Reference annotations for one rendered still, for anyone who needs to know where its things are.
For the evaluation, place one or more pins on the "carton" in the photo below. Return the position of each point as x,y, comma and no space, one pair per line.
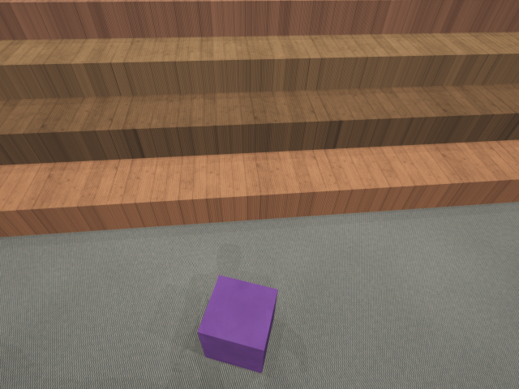
237,323

